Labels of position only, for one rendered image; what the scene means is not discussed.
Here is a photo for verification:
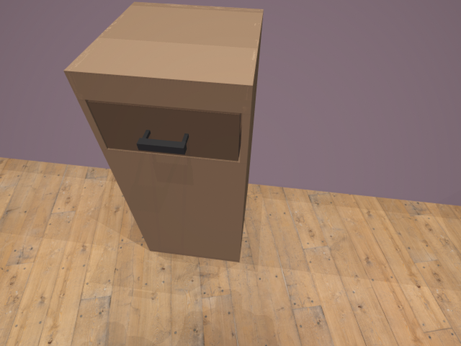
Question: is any handle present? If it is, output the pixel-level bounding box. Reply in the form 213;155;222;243
136;130;189;155

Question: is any drawer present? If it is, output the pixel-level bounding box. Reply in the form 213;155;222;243
88;100;242;161

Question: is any cabinet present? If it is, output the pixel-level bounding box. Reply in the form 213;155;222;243
64;2;264;262

